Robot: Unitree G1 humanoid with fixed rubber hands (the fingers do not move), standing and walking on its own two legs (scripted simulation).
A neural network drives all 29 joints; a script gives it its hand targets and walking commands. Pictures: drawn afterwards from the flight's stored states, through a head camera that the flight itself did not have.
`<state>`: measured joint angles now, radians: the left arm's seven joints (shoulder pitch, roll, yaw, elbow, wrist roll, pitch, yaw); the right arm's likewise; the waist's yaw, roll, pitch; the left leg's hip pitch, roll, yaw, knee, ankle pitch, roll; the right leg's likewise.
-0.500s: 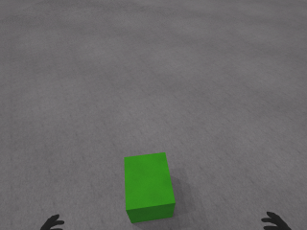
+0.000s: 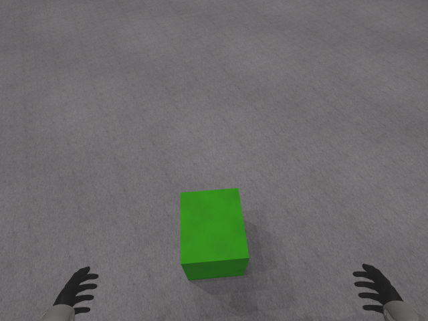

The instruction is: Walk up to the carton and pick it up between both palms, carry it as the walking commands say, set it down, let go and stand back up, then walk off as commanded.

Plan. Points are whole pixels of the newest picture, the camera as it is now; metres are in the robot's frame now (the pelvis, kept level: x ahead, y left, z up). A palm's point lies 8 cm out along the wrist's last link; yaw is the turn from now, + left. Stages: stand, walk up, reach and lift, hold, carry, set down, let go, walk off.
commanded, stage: reach and lift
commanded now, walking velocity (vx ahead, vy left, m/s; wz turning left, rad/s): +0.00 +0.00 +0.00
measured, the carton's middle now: (212, 235) +0.50 +0.02 -0.63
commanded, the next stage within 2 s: none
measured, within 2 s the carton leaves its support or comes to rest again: neither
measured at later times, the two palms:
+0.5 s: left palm (99, 261) +0.27 +0.27 -0.13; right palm (340, 253) +0.26 -0.27 -0.13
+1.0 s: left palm (127, 219) +0.39 +0.24 -0.18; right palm (300, 207) +0.40 -0.23 -0.18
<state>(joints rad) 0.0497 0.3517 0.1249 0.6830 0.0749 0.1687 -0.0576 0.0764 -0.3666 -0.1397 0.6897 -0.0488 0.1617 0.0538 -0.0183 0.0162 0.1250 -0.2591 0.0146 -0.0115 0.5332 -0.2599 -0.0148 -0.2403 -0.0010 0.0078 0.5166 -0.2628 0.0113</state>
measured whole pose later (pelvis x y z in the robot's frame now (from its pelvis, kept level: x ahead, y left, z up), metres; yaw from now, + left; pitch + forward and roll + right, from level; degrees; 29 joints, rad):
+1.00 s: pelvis -0.06 +0.00 -0.09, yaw +0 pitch +34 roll +0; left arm -0.89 0.32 0.27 0.83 -0.02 0.22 -0.03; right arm -0.89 -0.33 -0.21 0.83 0.04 0.23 0.01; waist 0.01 -0.01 0.03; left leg -1.29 0.00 -0.02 1.00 -0.30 -0.02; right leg -1.28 -0.01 0.01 1.01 -0.32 0.01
